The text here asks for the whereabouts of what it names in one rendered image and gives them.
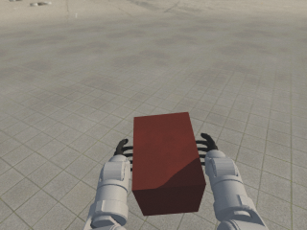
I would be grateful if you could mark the robot right hand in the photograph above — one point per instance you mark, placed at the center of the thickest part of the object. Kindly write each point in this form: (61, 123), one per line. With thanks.
(209, 143)

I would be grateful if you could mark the carton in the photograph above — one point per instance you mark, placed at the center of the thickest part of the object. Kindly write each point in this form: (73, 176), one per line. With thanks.
(167, 175)

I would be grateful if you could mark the right robot forearm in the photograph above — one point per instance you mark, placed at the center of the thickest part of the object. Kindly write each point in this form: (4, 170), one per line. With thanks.
(230, 198)

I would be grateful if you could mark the right robot upper arm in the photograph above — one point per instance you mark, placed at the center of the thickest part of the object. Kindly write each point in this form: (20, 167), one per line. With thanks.
(233, 224)

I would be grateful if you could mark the robot left hand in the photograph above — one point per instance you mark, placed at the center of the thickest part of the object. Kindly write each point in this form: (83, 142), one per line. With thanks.
(120, 150)

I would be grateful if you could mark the left robot forearm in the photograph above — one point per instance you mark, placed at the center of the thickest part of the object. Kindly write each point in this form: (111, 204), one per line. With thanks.
(110, 204)

